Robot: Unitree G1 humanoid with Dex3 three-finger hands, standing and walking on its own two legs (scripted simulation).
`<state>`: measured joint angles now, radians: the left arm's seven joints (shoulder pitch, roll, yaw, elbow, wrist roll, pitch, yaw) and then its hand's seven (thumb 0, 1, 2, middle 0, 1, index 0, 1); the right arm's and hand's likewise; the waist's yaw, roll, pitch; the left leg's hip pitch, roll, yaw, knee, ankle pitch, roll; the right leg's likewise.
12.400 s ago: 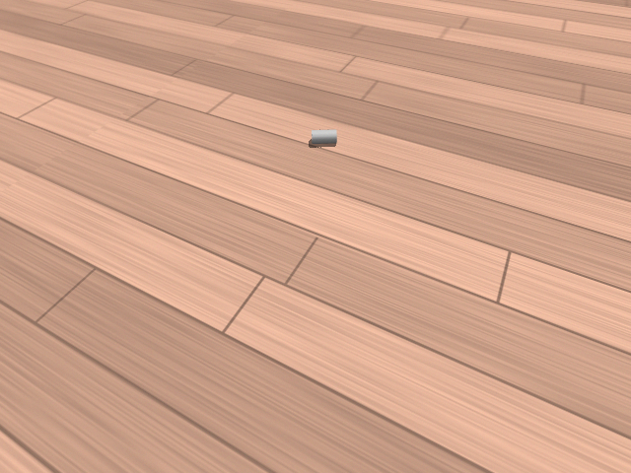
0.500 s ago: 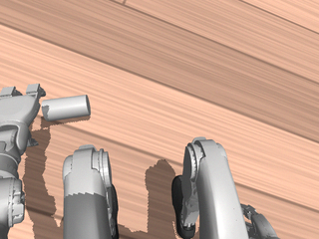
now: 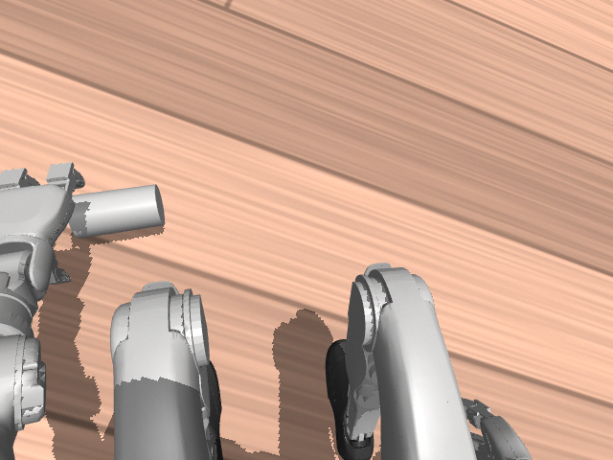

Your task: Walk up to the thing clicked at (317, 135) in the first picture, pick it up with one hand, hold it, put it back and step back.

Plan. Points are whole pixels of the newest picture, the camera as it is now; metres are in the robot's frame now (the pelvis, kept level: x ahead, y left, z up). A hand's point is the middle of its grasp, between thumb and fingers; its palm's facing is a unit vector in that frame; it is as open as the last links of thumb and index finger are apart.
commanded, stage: rise first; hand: left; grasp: from above
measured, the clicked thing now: (118, 210) +0.47 +0.28 -0.29
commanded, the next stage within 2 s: approach in 1.40 s
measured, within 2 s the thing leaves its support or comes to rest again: neither
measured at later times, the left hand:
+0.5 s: hand (63, 224) +0.41 +0.32 -0.18, palm faces -0.45 -0.08 -0.89, open 13.9 cm
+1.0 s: hand (65, 214) +0.43 +0.31 -0.18, palm faces -0.45 -0.08 -0.89, open 13.9 cm
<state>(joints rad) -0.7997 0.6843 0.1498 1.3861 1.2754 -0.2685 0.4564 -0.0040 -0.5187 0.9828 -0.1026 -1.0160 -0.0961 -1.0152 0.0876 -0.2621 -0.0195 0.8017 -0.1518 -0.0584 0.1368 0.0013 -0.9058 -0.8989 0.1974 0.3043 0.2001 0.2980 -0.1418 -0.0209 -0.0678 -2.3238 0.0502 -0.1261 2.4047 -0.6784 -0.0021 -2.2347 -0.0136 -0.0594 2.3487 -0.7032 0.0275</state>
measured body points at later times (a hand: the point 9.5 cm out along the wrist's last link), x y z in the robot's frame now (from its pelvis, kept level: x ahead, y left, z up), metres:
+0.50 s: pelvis +0.00 +0.00 +0.00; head +0.24 +0.06 +0.37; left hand +0.43 +0.32 -0.13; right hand +0.07 -0.28 -0.12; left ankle +0.08 +0.13 -0.29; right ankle +0.09 -0.13 -0.29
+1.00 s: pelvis +0.00 +0.00 -0.01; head +0.24 +0.06 +0.37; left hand +0.45 +0.31 -0.13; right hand +0.06 -0.27 -0.12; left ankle +0.08 +0.13 -0.29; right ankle +0.09 -0.13 -0.29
